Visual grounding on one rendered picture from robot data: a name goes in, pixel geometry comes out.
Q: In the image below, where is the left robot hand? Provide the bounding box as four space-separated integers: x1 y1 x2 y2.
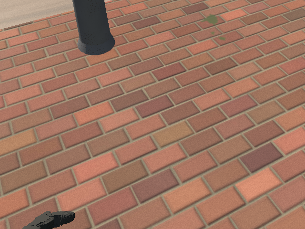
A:
22 211 75 229

